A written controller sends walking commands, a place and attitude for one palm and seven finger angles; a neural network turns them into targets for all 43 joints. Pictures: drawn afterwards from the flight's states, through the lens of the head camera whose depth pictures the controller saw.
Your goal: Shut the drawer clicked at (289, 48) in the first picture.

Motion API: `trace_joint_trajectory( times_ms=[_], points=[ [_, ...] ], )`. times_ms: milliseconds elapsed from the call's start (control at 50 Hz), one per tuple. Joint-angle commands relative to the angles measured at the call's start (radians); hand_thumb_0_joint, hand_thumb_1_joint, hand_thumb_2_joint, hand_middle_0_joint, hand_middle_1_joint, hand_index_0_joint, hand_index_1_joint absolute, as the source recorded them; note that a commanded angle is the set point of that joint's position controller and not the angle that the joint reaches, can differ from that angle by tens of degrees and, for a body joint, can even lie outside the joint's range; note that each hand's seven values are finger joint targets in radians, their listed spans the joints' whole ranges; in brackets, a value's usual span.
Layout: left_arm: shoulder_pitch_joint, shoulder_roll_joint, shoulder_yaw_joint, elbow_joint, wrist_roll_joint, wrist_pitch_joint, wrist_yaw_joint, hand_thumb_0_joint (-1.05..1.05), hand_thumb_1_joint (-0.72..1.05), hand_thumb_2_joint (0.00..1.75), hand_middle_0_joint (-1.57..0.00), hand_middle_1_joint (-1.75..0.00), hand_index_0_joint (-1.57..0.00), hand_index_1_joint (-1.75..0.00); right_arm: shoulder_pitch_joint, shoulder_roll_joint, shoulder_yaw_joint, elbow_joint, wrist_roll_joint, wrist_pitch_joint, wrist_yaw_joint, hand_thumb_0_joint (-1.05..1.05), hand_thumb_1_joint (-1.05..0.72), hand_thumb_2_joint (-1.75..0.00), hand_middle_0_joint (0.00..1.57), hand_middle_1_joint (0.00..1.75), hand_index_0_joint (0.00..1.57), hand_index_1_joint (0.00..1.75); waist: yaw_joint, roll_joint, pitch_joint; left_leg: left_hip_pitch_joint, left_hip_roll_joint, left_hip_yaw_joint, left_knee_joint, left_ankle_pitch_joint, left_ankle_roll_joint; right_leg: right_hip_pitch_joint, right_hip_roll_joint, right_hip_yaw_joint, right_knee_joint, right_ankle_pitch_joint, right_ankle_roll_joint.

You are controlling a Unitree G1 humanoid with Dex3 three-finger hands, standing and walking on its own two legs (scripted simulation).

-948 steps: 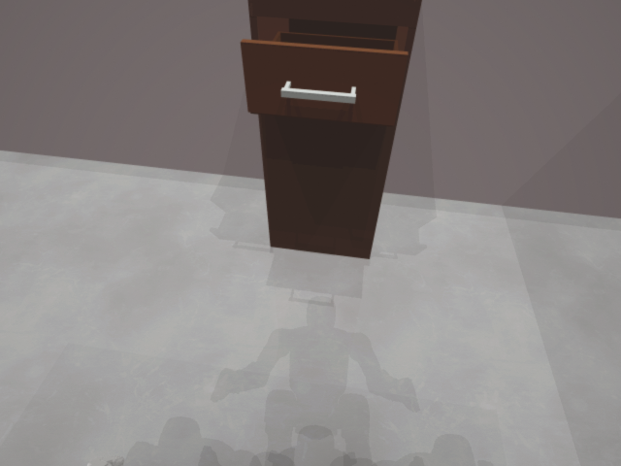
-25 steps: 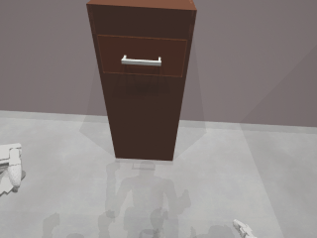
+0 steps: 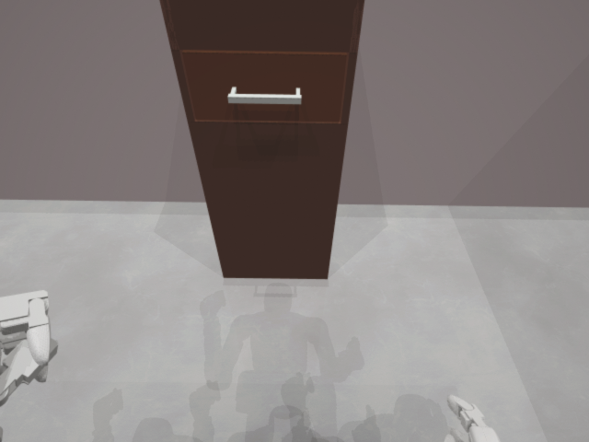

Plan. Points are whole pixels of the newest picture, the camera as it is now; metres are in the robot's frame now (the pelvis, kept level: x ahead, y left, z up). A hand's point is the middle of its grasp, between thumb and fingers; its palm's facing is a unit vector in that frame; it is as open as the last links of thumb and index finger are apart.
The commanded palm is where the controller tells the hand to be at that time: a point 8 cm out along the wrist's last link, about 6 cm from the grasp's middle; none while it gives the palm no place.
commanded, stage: let the arm hang, fingers relaxed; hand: left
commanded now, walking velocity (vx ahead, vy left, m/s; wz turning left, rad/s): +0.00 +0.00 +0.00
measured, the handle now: (265, 95) +0.87 +0.14 +0.06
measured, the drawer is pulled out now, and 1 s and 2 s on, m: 0.00 0.00 0.00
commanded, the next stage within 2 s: look to check the result in 1.14 s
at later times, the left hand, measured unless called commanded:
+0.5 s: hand out of the picture -0.04 +0.20 -0.17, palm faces +0.02 -0.97 -0.24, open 4.1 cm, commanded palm none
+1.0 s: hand out of the picture +0.07 +0.20 -0.15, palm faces +0.01 -0.95 -0.30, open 7.3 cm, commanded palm none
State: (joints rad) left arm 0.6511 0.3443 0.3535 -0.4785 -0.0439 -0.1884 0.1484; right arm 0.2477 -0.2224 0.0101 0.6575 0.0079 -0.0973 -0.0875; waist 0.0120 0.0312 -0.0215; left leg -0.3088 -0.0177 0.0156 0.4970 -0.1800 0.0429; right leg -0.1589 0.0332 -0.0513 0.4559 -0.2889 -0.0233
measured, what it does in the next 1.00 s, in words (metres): stands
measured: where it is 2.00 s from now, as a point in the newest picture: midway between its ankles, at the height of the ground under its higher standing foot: outside the picture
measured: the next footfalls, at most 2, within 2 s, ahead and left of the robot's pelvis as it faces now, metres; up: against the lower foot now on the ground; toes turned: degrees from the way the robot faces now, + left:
none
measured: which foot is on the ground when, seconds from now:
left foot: down 0.00-1.00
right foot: down 0.00-1.00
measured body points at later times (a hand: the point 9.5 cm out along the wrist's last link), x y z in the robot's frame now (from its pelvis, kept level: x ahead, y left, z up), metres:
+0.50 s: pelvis -0.03 -0.01 +0.00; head -0.01 -0.01 +0.45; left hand -0.04 +0.25 -0.15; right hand +0.01 -0.28 -0.14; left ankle +0.05 +0.09 -0.74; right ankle -0.03 -0.10 -0.74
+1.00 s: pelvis +0.00 -0.02 +0.01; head +0.02 -0.03 +0.46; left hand +0.07 +0.25 -0.13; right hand +0.06 -0.28 -0.15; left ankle +0.05 +0.09 -0.74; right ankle -0.03 -0.10 -0.74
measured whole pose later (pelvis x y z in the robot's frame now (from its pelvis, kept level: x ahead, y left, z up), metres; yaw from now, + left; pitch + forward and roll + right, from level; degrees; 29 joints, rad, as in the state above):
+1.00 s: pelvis +0.00 -0.02 +0.01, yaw +1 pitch -2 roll +0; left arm 0.12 0.26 0.02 1.13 0.02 -0.02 0.01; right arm 0.15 -0.26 -0.01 1.13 -0.01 0.00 -0.01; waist -0.01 0.03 0.06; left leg -0.21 -0.02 -0.01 0.36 -0.12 0.02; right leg -0.07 0.03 -0.06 0.37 -0.26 -0.05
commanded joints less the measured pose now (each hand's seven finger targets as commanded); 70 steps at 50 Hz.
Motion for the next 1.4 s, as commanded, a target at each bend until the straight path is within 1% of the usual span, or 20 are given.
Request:
trace_joint_trajectory(
  times_ms=[0, 20, 40, 60, 100, 120, 160, 200, 240, 300, 380, 440, 540, 600, 700, 780, 1000, 1020, 1240, 1380],
  points=[
    [-0.159, 0.176, 0.052, -0.285, 0.026, -0.080, 0.020, 0.00, 0.90, 0.90, -1.40, -1.60, -1.40, -1.60, -0.141, -0.112, -0.024, -0.184, -0.014, -0.093, -0.027, 0.00, -0.90, -0.90, 0.20, 0.30, 0.20, 0.30, -0.012, 0.085, 0.035, 0.028, 0.154, -0.215, -0.275, -0.220, 0.008, -0.085, -0.054, 0.060, -0.058, -0.051, 0.028],
    [-0.215, 0.053, -0.272, 0.626, 0.076, 0.035, -0.104, 0.00, 0.90, 0.90, -1.40, -1.60, -1.40, -1.60, -0.167, -0.270, -0.090, 0.085, -0.012, -0.137, 0.072, 0.00, -0.90, -0.90, 0.20, 0.30, 0.20, 0.30, -0.057, 0.076, 0.104, -0.009, 0.178, -0.246, -0.078, 0.122, 0.028, -0.241, -0.087, 0.027, 0.103, 0.042, 0.006],
    [-0.226, 0.073, -0.211, 0.646, 0.074, 0.149, -0.136, 0.00, 0.90, 0.90, -1.36, -1.56, -1.36, -1.56, -0.098, -0.278, -0.089, 0.072, -0.003, -0.022, 0.088, 0.00, -0.90, -0.90, 0.20, 0.30, 0.20, 0.30, -0.028, 0.059, 0.023, -0.027, 0.176, -0.216, -0.070, 0.234, 0.044, -0.140, -0.115, 0.080, 0.074, 0.021, 0.002],
    [-0.212, 0.072, -0.217, 0.635, 0.075, 0.178, -0.141, 0.00, 0.90, 0.90, -1.32, -1.51, -1.32, -1.51, -0.096, -0.256, -0.085, 0.036, -0.001, 0.002, 0.085, 0.00, -0.90, -0.90, 0.20, 0.30, 0.20, 0.30, -0.022, 0.041, 0.007, -0.004, 0.167, -0.185, -0.034, 0.228, 0.039, -0.142, -0.108, 0.067, 0.077, -0.001, 0.001],
    [-0.253, 0.078, -0.229, 0.720, 0.082, 0.170, -0.144, 0.00, 0.90, 0.90, -1.24, -1.43, -1.24, -1.43, -0.103, -0.243, -0.075, 0.037, -0.015, 0.015, 0.085, 0.00, -0.90, -0.90, 0.20, 0.30, 0.20, 0.30, -0.012, -0.035, -0.064, -0.020, 0.160, -0.224, -0.038, 0.166, 0.050, -0.096, -0.099, 0.079, 0.082, -0.006, -0.019],
    [-0.277, 0.099, -0.237, 0.772, 0.086, 0.166, -0.144, 0.00, 0.90, 0.90, -1.20, -1.38, -1.20, -1.38, -0.096, -0.244, -0.072, 0.040, -0.020, 0.022, 0.086, 0.00, -0.90, -0.90, 0.20, 0.30, 0.20, 0.30, -0.008, -0.122, -0.104, -0.001, 0.147, -0.221, -0.030, 0.185, 0.044, -0.050, -0.100, 0.093, 0.065, 0.037, -0.031],
    [-0.345, 0.119, -0.252, 0.896, 0.083, 0.164, -0.146, 0.00, 0.90, 0.90, -1.12, -1.30, -1.12, -1.30, -0.119, -0.258, -0.073, 0.070, -0.022, 0.039, 0.087, 0.00, -0.90, -0.90, 0.20, 0.30, 0.20, 0.30, -0.014, -0.172, -0.093, 0.017, 0.114, -0.199, -0.011, 0.085, 0.027, -0.078, -0.141, 0.133, 0.003, 0.006, -0.060],
    [-0.416, 0.121, -0.273, 1.013, 0.077, 0.174, -0.143, 0.00, 0.90, 0.90, -1.04, -1.21, -1.04, -1.21, -0.117, -0.235, -0.065, 0.110, -0.027, 0.064, 0.087, 0.00, -0.90, -0.90, 0.20, 0.30, 0.20, 0.30, -0.032, -0.129, -0.037, 0.060, 0.082, -0.166, 0.012, 0.012, 0.007, -0.156, -0.172, 0.157, -0.052, -0.068, -0.086],
    [-0.452, 0.113, -0.293, 1.111, 0.071, 0.184, -0.139, 0.00, 0.90, 0.90, -0.96, -1.12, -0.96, -1.12, -0.110, -0.214, -0.055, 0.141, -0.032, 0.083, 0.087, 0.00, -0.90, -0.90, 0.20, 0.30, 0.20, 0.30, -0.040, 0.001, 0.016, 0.071, 0.083, -0.171, -0.022, -0.026, 0.000, -0.191, -0.159, 0.150, -0.064, -0.121, -0.086],
    [-0.408, 0.106, -0.304, 1.249, 0.065, 0.188, -0.140, 0.00, 0.90, 0.90, -0.84, -0.99, -0.84, -0.99, -0.121, -0.218, -0.048, 0.186, -0.035, 0.092, 0.083, 0.00, -0.90, -0.90, 0.20, 0.30, 0.20, 0.30, -0.011, 0.147, 0.054, -0.014, 0.117, -0.240, -0.183, -0.156, 0.014, -0.097, -0.104, 0.119, -0.044, -0.130, -0.054],
    [-0.375, 0.102, -0.306, 1.387, 0.062, 0.180, -0.142, 0.00, 0.90, 0.90, -0.68, -0.82, -0.68, -0.82, -0.096, -0.218, -0.053, 0.252, -0.030, 0.096, 0.075, 0.00, -0.90, -0.90, 0.20, 0.30, 0.20, 0.30, -0.005, 0.121, 0.043, 0.006, 0.103, -0.221, -0.214, -0.225, 0.004, -0.054, -0.114, 0.130, -0.101, -0.139, -0.065],
    [-0.381, 0.094, -0.302, 1.453, 0.062, 0.173, -0.141, 0.00, 0.90, 0.90, -0.56, -0.69, -0.56, -0.69, -0.059, -0.209, -0.059, 0.296, -0.028, 0.098, 0.069, 0.00, -0.90, -0.90, 0.20, 0.30, 0.20, 0.30, -0.017, 0.059, 0.023, 0.076, 0.100, -0.196, -0.187, -0.176, 0.000, -0.068, -0.129, 0.135, -0.148, -0.144, -0.072],
    [-0.431, 0.100, -0.305, 1.521, 0.059, 0.172, -0.137, 0.00, 0.90, 0.90, -0.36, -0.47, -0.36, -0.47, -0.016, -0.199, -0.066, 0.367, -0.025, 0.108, 0.066, 0.00, -0.90, -0.90, 0.20, 0.30, 0.20, 0.30, -0.040, -0.070, 0.094, 0.167, 0.082, -0.139, -0.076, -0.087, -0.012, -0.194, -0.171, 0.158, -0.242, -0.219, -0.090],
    [-0.467, 0.107, -0.304, 1.541, 0.058, 0.172, -0.132, 0.00, 0.90, 0.90, -0.24, -0.34, -0.24, -0.34, 0.005, -0.193, -0.066, 0.401, -0.025, 0.110, 0.066, 0.00, -0.90, -0.90, 0.20, 0.30, 0.20, 0.30, -0.050, -0.088, 0.107, 0.186, 0.081, -0.126, -0.033, -0.049, -0.012, -0.216, -0.189, 0.161, -0.253, -0.213, -0.103],
    [-0.455, 0.108, -0.307, 1.578, 0.055, 0.174, -0.130, 0.00, 0.90, 0.90, -0.20, -0.30, -0.20, -0.30, -0.026, -0.200, -0.056, 0.424, -0.028, 0.101, 0.065, 0.00, -0.90, -0.90, 0.20, 0.30, 0.20, 0.30, -0.027, -0.031, 0.140, 0.119, 0.115, -0.168, -0.140, -0.015, 0.001, -0.127, -0.151, 0.126, -0.196, -0.127, -0.077],
    [-0.442, 0.108, -0.307, 1.589, 0.053, 0.169, -0.128, 0.00, 0.90, 0.90, -0.20, -0.30, -0.20, -0.30, -0.063, -0.205, -0.050, 0.428, -0.026, 0.088, 0.063, 0.00, -0.90, -0.90, 0.20, 0.30, 0.20, 0.30, -0.007, -0.009, 0.079, 0.108, 0.132, -0.182, -0.181, 0.067, 0.009, -0.008, -0.144, 0.110, -0.162, 0.024, -0.056],
    [-0.509, 0.104, -0.302, 1.569, 0.055, 0.158, -0.123, 0.00, 0.90, 0.90, -0.20, -0.30, -0.20, -0.30, -0.115, -0.207, -0.046, 0.431, -0.025, 0.079, 0.060, 0.00, -0.90, -0.90, 0.20, 0.30, 0.20, 0.30, -0.015, -0.001, 0.025, 0.175, 0.132, -0.143, -0.174, 0.210, -0.007, 0.049, -0.163, 0.114, -0.181, 0.209, -0.040],
    [-0.512, 0.113, -0.299, 1.565, 0.057, 0.156, -0.122, 0.00, 0.90, 0.90, -0.20, -0.30, -0.20, -0.30, -0.115, -0.214, -0.048, 0.426, -0.024, 0.078, 0.060, 0.00, -0.90, -0.90, 0.20, 0.30, 0.20, 0.30, -0.015, -0.030, 0.018, 0.180, 0.132, -0.142, -0.170, 0.229, -0.007, 0.055, -0.162, 0.112, -0.181, 0.236, -0.036],
    [-0.525, 0.117, -0.295, 1.557, 0.056, 0.152, -0.119, 0.00, 0.90, 0.90, -0.20, -0.30, -0.20, -0.30, -0.138, -0.229, -0.051, 0.416, -0.022, 0.079, 0.056, 0.00, -0.90, -0.90, 0.20, 0.30, 0.20, 0.30, -0.022, -0.033, -0.002, 0.223, 0.134, -0.115, -0.156, 0.267, -0.013, 0.077, -0.170, 0.120, -0.196, 0.357, -0.021],
    [-0.517, 0.125, -0.297, 1.566, 0.053, 0.154, -0.118, 0.00, 0.90, 0.90, -0.20, -0.30, -0.20, -0.30, -0.137, -0.235, -0.050, 0.416, -0.022, 0.084, 0.055, 0.00, -0.90, -0.90, 0.20, 0.30, 0.20, 0.30, -0.023, -0.034, 0.009, 0.232, 0.135, -0.107, -0.158, 0.241, -0.014, 0.073, -0.168, 0.130, -0.211, 0.348, -0.016]
  ],
)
